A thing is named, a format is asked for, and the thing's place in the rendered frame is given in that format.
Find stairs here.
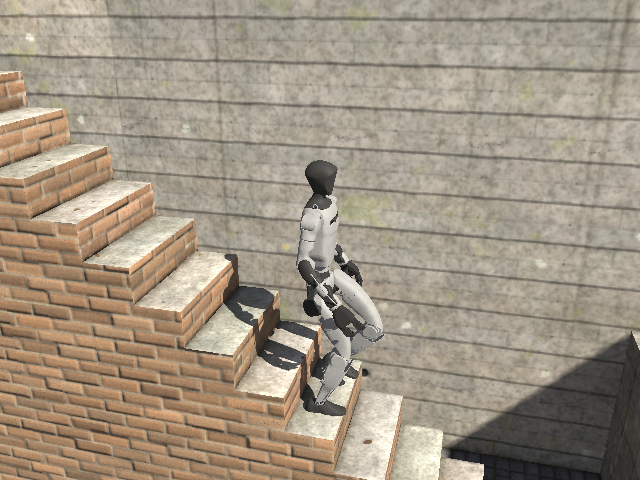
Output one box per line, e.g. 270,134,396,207
0,71,484,480

